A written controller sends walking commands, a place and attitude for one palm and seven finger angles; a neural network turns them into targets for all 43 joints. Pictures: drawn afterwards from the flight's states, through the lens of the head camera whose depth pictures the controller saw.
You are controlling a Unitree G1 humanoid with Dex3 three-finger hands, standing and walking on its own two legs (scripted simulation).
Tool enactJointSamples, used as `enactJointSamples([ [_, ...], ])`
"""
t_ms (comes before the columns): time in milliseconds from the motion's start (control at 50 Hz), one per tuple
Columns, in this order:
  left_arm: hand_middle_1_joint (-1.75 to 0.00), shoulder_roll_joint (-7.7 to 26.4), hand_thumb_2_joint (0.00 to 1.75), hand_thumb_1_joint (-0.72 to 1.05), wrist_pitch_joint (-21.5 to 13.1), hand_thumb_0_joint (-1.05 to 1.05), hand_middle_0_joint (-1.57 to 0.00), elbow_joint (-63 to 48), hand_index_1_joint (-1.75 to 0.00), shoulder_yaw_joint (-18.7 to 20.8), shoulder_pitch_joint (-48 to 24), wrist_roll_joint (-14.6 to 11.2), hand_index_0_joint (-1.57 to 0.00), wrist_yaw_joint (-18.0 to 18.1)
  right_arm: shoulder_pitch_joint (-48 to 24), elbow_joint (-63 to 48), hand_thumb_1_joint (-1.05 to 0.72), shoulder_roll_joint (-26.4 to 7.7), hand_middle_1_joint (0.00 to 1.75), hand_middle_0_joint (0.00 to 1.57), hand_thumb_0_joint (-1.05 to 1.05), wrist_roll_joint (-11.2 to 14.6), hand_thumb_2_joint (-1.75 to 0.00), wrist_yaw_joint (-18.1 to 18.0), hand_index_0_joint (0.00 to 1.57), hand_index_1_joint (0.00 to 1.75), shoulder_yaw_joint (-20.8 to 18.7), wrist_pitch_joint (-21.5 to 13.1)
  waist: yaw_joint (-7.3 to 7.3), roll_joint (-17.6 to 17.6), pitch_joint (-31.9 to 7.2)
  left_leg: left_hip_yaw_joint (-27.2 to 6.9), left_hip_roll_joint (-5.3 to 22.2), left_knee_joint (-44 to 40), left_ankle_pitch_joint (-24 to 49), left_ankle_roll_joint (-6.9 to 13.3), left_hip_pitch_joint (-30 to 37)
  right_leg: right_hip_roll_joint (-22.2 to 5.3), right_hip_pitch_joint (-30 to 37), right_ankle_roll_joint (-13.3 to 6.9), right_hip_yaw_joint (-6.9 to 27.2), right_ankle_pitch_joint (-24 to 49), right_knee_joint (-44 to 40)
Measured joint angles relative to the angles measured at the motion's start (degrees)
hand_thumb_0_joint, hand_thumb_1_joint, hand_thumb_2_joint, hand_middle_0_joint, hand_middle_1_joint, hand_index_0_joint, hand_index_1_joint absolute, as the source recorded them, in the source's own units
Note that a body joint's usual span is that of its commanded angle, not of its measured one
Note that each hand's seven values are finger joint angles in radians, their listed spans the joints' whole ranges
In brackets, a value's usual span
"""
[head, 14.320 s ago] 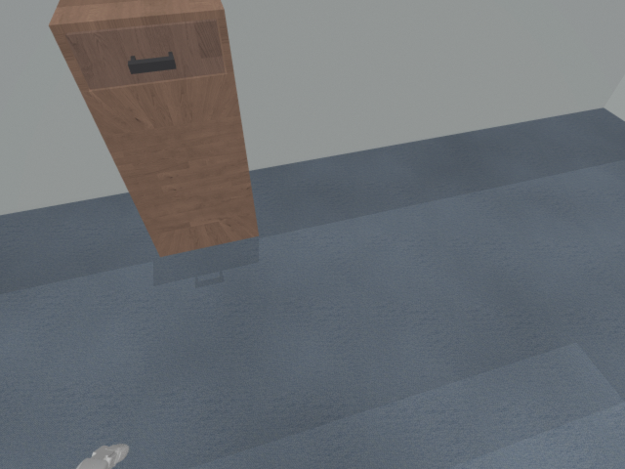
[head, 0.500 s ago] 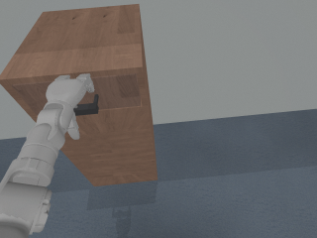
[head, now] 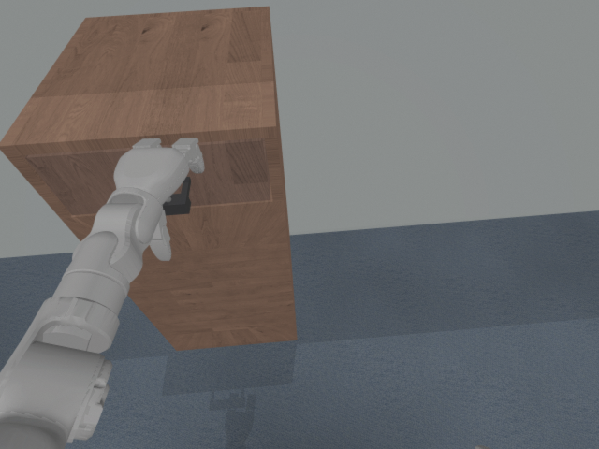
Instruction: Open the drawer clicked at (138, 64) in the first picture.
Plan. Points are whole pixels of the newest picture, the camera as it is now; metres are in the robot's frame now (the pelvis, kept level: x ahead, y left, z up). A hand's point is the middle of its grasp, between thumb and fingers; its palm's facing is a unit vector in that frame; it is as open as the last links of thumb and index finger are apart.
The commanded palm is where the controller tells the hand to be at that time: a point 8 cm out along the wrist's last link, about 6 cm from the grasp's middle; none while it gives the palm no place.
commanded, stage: move the hooked fingers above the handle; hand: left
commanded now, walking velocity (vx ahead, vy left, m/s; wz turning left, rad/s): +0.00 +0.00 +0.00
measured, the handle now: (155, 195) +0.49 +0.26 +0.04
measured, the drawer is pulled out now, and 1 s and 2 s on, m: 0.00 0.00 0.00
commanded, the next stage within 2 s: none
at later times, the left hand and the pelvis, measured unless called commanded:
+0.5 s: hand (153, 198) +0.43 +0.23 +0.09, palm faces -0.06 -0.01 -1.00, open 13.8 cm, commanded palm +0.43 +0.24 +0.16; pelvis +0.00 -0.01 +0.00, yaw +1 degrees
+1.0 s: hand (130, 199) +0.44 +0.26 +0.09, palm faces -0.09 +0.02 -1.00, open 13.8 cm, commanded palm +0.43 +0.25 +0.15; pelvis +0.00 -0.01 +0.00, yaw +0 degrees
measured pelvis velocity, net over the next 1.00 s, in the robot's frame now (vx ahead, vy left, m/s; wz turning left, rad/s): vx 0.00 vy -0.01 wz -0.01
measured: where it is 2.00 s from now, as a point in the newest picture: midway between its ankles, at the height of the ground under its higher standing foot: outside the picture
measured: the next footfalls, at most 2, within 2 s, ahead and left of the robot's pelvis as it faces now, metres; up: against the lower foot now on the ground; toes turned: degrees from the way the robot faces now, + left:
none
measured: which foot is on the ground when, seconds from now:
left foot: down 0.00-1.00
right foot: down 0.00-1.00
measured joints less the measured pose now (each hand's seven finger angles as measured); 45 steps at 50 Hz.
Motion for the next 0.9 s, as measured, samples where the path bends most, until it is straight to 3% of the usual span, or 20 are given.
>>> enactJointSamples([
  [120, -1.22, 2.0, 0.30, -0.49, -1.4, 0.00, -0.35, 1.2, -1.20, 3.7, -1.4, 1.8, -0.32, 5.5, -0.6, -0.2, -0.90, 0.2, 0.30, 0.20, 0.01, -0.4, -0.89, 0.0, 0.20, 0.29, -0.3, -0.9, -0.20, 0.2, 0.2, 0.4, 0.4, 0.6, -0.1, -0.3, -1.7, 0.4, -1.9, -0.3, 0.4, 0.1, 0.7],
  [160, -1.24, 2.1, 0.30, -0.49, 0.9, 0.00, -0.38, 2.3, -1.20, 3.3, -1.7, 2.0, -0.32, 6.2, -0.5, 0.3, -0.90, 0.0, 0.30, 0.20, 0.01, -0.3, -0.89, 0.3, 0.20, 0.29, -0.2, -0.7, 0.02, 0.6, -0.1, 0.5, 0.5, 0.3, 0.0, -0.4, -1.8, 0.5, -2.1, -0.3, 0.5, 0.2, 0.5],
  [320, -1.22, 3.8, 0.30, -0.49, 5.0, 0.00, -0.35, 3.9, -1.21, 3.7, -0.4, 0.0, -0.33, 1.5, 0.7, 0.5, -0.90, -0.3, 0.30, 0.20, 0.01, 0.4, -0.89, -0.1, 0.21, 0.29, 0.2, 0.5, 0.05, 1.4, -0.6, 0.4, 0.8, -1.5, 0.5, -0.6, 0.1, 0.8, -0.3, -0.6, 0.4, 0.5, -1.0],
  [440, -1.20, 4.0, 0.30, -0.49, 0.9, 0.00, -0.33, 1.4, -1.21, 1.8, 0.4, -0.8, -0.33, -1.5, 1.4, 0.3, -0.90, -0.8, 0.30, 0.20, 0.01, 0.5, -0.89, -0.7, 0.21, 0.29, -0.5, 0.1, 0.41, 0.6, 0.1, -0.6, 0.8, -0.9, 0.3, -0.8, 0.3, 0.8, 0.4, -0.8, -0.6, 0.3, -0.9],
  [560, -1.20, 3.3, 0.30, -0.49, -3.0, 0.00, -0.32, 1.4, -1.20, 2.8, -0.9, 0.4, -0.33, 1.8, 0.3, 0.4, -0.90, -1.1, 0.30, 0.20, 0.01, 0.1, -0.89, -0.9, 0.20, 0.29, -0.9, -0.6, -0.22, -0.1, 0.3, -0.8, 0.7, 0.8, -0.2, -0.9, -1.8, 0.7, -1.6, -0.8, -0.8, -0.1, 0.6],
  [680, -1.25, 3.9, 0.30, -0.49, -1.6, 0.00, -0.38, 4.0, -1.21, 4.2, -2.8, 1.0, -0.33, 4.9, 0.1, 0.6, -0.90, -0.9, 0.30, 0.20, 0.01, -0.1, -0.89, -0.5, 0.20, 0.29, -0.6, -0.7, -0.64, 0.3, -0.4, 0.0, 0.9, 1.1, -0.2, -0.8, -3.1, 0.9, -3.1, -0.7, -0.1, 0.1, 0.9],
  [800, -1.24, 3.6, 0.30, -0.49, 1.0, 0.00, -0.38, 6.3, -1.24, 4.7, -3.2, 1.0, -0.35, 3.8, 0.5, 0.6, -0.90, -0.3, 0.30, 0.20, 0.01, 0.4, -0.89, -0.5, 0.20, 0.29, 0.4, 0.3, -0.95, 0.9, -0.8, 0.7, 0.9, 0.2, 0.2, -0.6, -2.1, 0.9, -2.5, -0.5, 0.6, 0.5, 0.3],
  [900, -1.22, 5.6, 0.30, -0.49, 2.1, 0.00, -0.35, 8.3, -1.23, 6.0, -2.4, 1.1, -0.34, 1.9, 1.2, -0.1, -0.90, 0.1, 0.30, 0.20, 0.01, 0.6, -0.89, -1.0, 0.21, 0.29, 0.7, 0.4, -1.29, 0.8, -0.5, 1.0, 1.1, -0.3, 0.4, -0.6, -1.7, 1.1, -2.2, -0.5, 0.9, 0.9, -0.2],
])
